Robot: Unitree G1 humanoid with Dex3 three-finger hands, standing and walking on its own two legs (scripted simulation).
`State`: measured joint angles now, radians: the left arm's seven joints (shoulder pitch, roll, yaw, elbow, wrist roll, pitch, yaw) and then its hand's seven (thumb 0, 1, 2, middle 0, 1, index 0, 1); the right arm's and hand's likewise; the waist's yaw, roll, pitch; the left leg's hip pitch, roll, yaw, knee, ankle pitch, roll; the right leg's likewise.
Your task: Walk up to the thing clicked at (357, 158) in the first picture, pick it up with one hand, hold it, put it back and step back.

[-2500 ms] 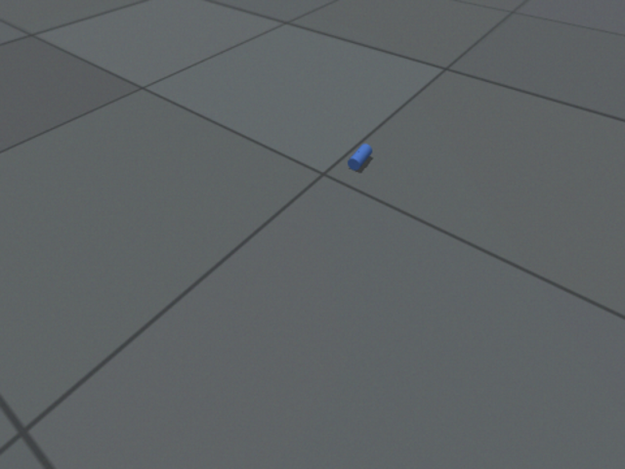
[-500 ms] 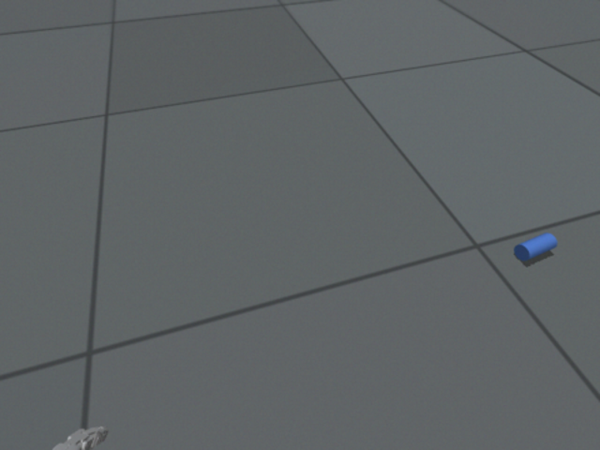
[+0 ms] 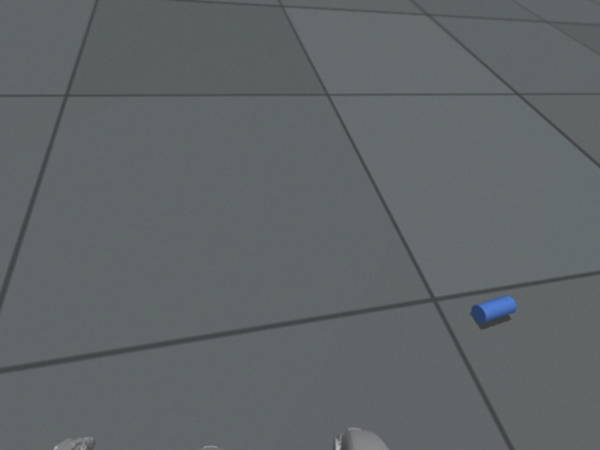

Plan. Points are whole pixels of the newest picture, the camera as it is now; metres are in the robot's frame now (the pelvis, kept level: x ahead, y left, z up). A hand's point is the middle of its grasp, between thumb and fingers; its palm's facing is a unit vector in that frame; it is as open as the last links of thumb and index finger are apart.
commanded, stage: walk up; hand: left
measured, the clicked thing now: (493, 309) +0.77 -0.83 -0.71
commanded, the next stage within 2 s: none
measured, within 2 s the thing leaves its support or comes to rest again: neither
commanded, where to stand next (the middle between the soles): +0.48 -1.19 m, yaw +20 degrees
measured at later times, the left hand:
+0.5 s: hand out of the picture +0.11 +0.05 -0.14, palm faces +0.18 -0.91 -0.37, open 7.4 cm
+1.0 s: hand (400, 387) +0.27 -0.17 -0.15, palm faces +0.16 -0.91 -0.40, open 7.3 cm
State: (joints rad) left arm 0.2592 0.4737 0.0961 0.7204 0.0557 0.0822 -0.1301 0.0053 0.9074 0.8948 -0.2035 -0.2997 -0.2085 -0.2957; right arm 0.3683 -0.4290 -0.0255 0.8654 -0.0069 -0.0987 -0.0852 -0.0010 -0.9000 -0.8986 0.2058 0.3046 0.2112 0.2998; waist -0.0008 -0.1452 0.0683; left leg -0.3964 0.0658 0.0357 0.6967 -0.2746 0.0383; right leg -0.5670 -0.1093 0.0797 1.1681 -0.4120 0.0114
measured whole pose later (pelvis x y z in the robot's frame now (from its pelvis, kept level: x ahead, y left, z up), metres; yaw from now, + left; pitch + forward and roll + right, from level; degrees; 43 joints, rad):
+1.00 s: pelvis +0.23 -0.49 -0.03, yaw +12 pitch -1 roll -1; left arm 0.24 0.47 0.12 0.71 0.06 0.08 -0.09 0.00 0.91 0.90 -0.20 -0.30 -0.21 -0.30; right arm 0.32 -0.56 -0.09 0.95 -0.02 -0.02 -0.12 0.00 -0.90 -0.90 0.20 0.30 0.21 0.30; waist 0.01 -0.02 0.07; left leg -0.59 0.15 -0.11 1.15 -0.53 0.05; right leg -0.46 -0.05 0.01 0.92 -0.44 0.05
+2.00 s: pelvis +0.35 -0.86 -0.01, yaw +16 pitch -2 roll +0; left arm 0.22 0.46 0.07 0.73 0.06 0.11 -0.05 0.00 0.91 0.90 -0.20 -0.30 -0.21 -0.30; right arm 0.36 -0.37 -0.01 0.90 -0.02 -0.09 -0.10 0.00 -0.90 -0.90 0.21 0.31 0.21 0.30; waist 0.03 -0.11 0.13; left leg -0.39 -0.02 0.09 0.76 -0.34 0.07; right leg -0.46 0.08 0.00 0.99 -0.48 -0.04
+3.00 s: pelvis +0.39 -1.27 -0.02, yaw +16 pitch -2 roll -1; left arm 0.26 0.45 0.09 0.87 0.01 0.04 -0.03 0.00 0.91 0.89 -0.20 -0.30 -0.21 -0.30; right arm 0.28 -0.47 -0.06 0.87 -0.06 -0.01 -0.03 0.00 -0.90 -0.90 0.20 0.30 0.21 0.30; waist -0.02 -0.07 0.07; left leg -0.46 0.16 -0.03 0.86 -0.39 0.04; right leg -0.33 -0.02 0.08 0.79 -0.44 0.05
